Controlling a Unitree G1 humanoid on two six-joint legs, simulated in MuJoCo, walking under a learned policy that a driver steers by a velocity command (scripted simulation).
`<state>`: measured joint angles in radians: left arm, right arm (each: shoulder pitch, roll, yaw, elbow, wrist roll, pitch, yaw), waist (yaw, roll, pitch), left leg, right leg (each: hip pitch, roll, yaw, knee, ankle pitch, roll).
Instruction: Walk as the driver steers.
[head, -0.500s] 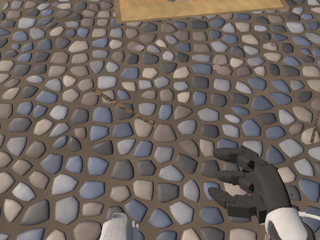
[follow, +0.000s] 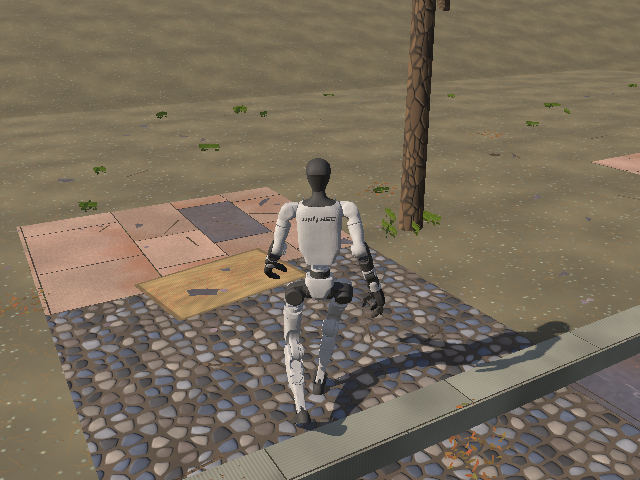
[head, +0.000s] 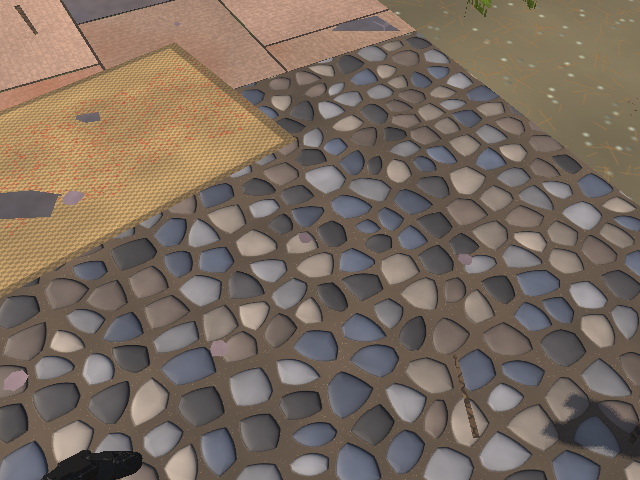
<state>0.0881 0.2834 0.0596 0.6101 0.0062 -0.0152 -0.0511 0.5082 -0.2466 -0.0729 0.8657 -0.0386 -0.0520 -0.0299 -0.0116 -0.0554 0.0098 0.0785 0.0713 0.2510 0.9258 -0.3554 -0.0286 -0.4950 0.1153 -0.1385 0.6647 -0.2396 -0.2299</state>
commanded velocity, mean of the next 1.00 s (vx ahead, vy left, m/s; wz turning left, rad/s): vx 0.26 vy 0.00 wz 0.49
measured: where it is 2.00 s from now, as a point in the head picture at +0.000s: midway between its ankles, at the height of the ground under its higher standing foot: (297, 467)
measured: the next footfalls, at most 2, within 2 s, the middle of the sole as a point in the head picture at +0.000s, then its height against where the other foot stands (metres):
left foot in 0.36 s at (269, 450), level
right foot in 0.90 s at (335, 398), level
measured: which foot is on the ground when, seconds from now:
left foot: up 0.00-0.34, down 0.36-0.90, up 0.92-1.00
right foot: down 0.00-0.36, up 0.38-0.88, down 0.90-1.00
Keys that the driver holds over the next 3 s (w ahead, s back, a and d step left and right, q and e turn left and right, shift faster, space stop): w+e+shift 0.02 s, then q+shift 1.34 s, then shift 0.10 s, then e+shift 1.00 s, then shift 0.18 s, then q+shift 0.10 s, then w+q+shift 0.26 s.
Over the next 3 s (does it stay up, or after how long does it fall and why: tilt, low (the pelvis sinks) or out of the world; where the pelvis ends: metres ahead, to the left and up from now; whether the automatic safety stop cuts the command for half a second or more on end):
stays up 0.65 0.11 0.04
